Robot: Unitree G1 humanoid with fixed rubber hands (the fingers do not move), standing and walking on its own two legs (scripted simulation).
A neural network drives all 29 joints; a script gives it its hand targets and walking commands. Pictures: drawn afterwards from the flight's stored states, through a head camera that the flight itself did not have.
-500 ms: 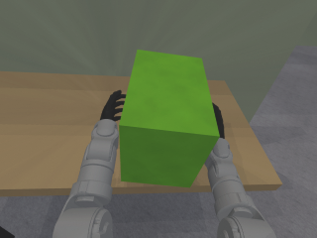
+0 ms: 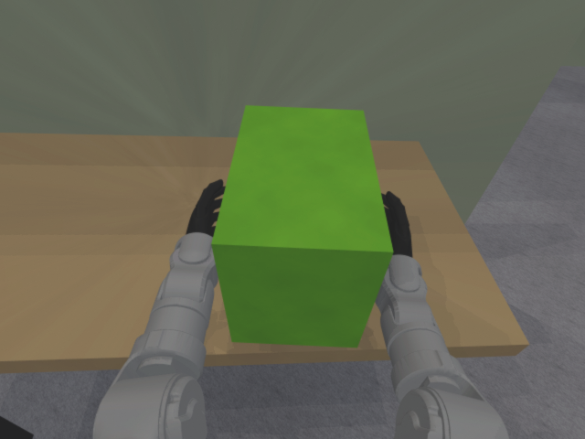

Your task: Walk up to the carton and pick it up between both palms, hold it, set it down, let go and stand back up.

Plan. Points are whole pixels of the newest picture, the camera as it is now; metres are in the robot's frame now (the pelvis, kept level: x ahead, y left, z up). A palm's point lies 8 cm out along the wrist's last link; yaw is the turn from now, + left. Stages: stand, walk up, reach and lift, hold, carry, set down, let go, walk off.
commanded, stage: set down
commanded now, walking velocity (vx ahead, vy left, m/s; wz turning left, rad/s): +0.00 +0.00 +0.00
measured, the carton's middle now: (299, 222) +0.43 -0.02 +0.08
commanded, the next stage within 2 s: none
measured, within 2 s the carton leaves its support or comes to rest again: rests again in 1.48 s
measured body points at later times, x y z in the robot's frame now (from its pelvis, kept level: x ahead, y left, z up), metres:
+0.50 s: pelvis +0.00 +0.01 +0.00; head +0.03 +0.02 +0.45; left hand +0.43 +0.12 +0.06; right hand +0.40 -0.16 +0.07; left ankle -0.03 +0.11 -0.75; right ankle +0.00 -0.10 -0.75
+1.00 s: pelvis +0.01 +0.00 +0.00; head +0.05 +0.00 +0.44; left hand +0.43 +0.11 +0.04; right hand +0.40 -0.17 +0.05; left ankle -0.03 +0.11 -0.75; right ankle +0.00 -0.10 -0.75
